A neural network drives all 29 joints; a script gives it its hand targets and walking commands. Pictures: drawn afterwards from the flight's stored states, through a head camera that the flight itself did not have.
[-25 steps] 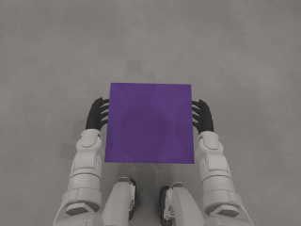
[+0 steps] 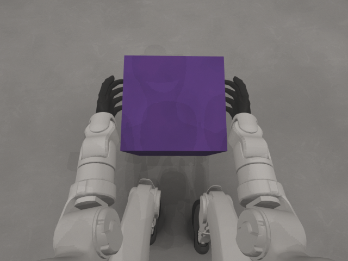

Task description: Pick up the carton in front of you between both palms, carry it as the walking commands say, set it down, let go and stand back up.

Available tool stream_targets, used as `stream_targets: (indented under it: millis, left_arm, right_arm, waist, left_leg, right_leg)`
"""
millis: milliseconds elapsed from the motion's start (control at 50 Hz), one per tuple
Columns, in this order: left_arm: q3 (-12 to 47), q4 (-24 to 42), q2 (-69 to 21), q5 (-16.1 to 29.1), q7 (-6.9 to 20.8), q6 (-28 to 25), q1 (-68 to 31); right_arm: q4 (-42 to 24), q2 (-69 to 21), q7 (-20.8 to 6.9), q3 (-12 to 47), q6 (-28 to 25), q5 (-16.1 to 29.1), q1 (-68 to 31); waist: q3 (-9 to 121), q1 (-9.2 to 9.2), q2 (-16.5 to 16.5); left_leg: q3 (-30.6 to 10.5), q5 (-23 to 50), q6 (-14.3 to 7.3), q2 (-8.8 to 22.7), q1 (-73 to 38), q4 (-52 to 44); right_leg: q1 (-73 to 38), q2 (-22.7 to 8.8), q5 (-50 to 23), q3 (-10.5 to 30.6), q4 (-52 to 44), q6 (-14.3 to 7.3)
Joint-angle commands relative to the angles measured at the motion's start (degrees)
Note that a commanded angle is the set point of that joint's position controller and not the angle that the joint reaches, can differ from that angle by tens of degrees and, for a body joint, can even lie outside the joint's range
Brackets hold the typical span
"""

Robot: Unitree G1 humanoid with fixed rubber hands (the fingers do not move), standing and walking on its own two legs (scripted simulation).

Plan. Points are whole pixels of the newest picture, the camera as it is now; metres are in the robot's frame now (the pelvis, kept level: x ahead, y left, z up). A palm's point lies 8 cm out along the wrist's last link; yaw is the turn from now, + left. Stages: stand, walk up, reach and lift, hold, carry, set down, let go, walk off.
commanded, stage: set down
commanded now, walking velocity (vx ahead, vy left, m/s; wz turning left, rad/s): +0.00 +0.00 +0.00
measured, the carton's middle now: (173, 115) +0.46 +0.04 -0.16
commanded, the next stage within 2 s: none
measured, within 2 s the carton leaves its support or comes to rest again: rests again in 1.28 s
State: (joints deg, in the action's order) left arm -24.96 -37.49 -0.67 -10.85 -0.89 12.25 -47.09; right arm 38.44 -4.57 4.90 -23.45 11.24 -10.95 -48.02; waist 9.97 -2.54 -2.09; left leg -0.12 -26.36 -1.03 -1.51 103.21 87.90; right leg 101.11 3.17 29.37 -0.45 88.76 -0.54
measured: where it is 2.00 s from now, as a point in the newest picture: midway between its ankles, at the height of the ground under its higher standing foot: (175, 231)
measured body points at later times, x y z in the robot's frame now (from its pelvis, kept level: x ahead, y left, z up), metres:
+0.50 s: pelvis -0.02 +0.00 -0.11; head +0.30 +0.02 +0.20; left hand +0.47 +0.21 -0.25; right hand +0.51 -0.09 -0.25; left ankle +0.09 +0.11 -0.53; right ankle +0.08 -0.11 -0.53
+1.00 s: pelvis -0.02 +0.00 -0.18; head +0.33 +0.03 +0.09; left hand +0.49 +0.22 -0.34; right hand +0.53 -0.08 -0.34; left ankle +0.09 +0.11 -0.53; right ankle +0.07 -0.11 -0.53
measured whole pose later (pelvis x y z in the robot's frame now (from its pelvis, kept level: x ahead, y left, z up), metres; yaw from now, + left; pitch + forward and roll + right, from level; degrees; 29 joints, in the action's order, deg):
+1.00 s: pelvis -0.02 +0.00 -0.18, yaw +0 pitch +40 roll -1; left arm -19.0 -48.6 12.3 0.7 -5.1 12.8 -72.3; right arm 52.8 8.5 9.9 -13.7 11.6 -0.1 -76.6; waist -12.4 -5.1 -2.1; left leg 0.7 -31.0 -0.9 -1.4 132.8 123.4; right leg 130.3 4.5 35.2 -1.6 125.1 0.0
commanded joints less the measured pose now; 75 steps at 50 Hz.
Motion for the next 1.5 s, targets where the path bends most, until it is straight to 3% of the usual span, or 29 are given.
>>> stream_targets:
  millis: [0,200,500,660,760,820,900,980,1100,1240,1480]
  left_arm:
    - [29.5,0.5,-49.2,5.7,9.2,-0.5,-33.9]
    - [28.9,0.1,-46.5,7.4,8.7,0.6,-40.3]
    - [26.5,-2.4,-40.1,9.7,11.1,0.7,-51.9]
    - [28.1,-3.1,-36.8,13.2,12.1,-0.1,-57.4]
    - [31.8,1.0,-36.2,17.3,12.0,-0.6,-61.7]
    - [33.4,1.1,-38.9,19.9,11.9,-0.4,-61.0]
    - [32.6,-3.1,-40.2,18.4,13.0,0.0,-59.2]
    - [31.0,-4.8,-39.7,17.0,13.4,-0.4,-59.2]
    - [28.3,-7.1,-38.2,17.0,12.9,-1.5,-59.7]
    - [25.7,-10.5,-36.5,17.0,13.8,-2.0,-60.6]
    - [20.8,-16.2,-30.6,13.4,15.1,-1.8,-59.0]
  right_arm:
    - [0.3,-48.5,-8.7,28.5,-1.0,4.9,-33.4]
    - [1.4,-46.9,-8.9,29.3,0.2,7.3,-42.0]
    - [5.7,-42.0,-8.4,27.4,0.2,8.7,-53.1]
    - [5.9,-39.2,-8.3,30.8,-0.6,12.7,-59.5]
    - [1.9,-39.5,-7.9,35.6,-1.2,16.7,-63.8]
    - [1.0,-40.6,-7.6,36.4,-1.5,17.8,-63.1]
    - [6.4,-40.8,-9.0,32.9,-1.2,16.0,-59.9]
    - [8.6,-40.5,-10.2,31.1,-1.5,15.4,-60.2]
    - [8.6,-38.0,-10.2,30.6,-2.8,16.2,-63.3]
    - [12.3,-35.8,-10.1,28.4,-3.3,15.1,-63.4]
    - [19.1,-30.1,-11.0,21.9,-2.1,9.8,-57.5]
  waist:
    - [52.0,-1.1,3.1]
    - [54.4,-3.28,1.1]
    - [51.7,-4.69,0.1]
    - [50.8,-6.33,-0.8]
    - [59.5,-7.32,-0.9]
    - [61.7,-5.87,-0.6]
    - [50.6,-3.93,0.8]
    - [44.6,-4.63,0.8]
    - [41.3,-5.72,-1.6]
    - [36.2,-5.25,-3.4]
    - [22.2,-3.75,-1.5]
  left_leg:
    - [-1.1,15.8,2.7,-7.5,-33.5,-4.1]
    - [-0.3,16.7,2.9,-7.2,-27.4,3.9]
    - [1.6,15.3,2.8,-5.8,-15.3,15.4]
    - [2.4,16.6,2.7,-4.6,-13.2,21.7]
    - [3.0,22.1,2.9,-4.2,-17.4,24.9]
    - [2.7,25.0,3.1,-4.5,-18.8,26.0]
    - [1.8,21.9,3.1,-4.5,-13.8,26.7]
    - [1.8,19.1,2.6,-4.5,-10.3,27.0]
    - [1.6,17.2,1.9,-4.1,-8.3,27.8]
    - [1.5,14.5,1.5,-3.8,-4.1,28.9]
    - [1.1,7.9,0.7,-3.6,3.8,29.1]
  right_leg:
    - [-17.4,8.3,-11.0,0.9,-4.6,1.3]
    - [-9.6,8.8,-10.2,-0.4,4.1,1.6]
    - [-3.7,8.5,-9.4,-1.1,15.5,1.1]
    - [-3.7,7.6,-10.9,-1.4,22.0,1.0]
    - [-8.7,7.3,-16.1,-1.5,25.7,0.8]
    - [-9.9,7.5,-18.4,-1.9,26.9,0.5]
    - [-1.9,7.2,-15.0,-1.9,27.5,0.1]
    - [2.3,7.0,-12.1,-2.1,28.0,-0.1]
    - [3.6,6.8,-10.0,-1.9,28.6,-0.1]
    - [4.2,6.4,-8.3,-1.8,28.9,-0.3]
    - [8.9,5.7,-4.1,-0.6,28.4,-1.2]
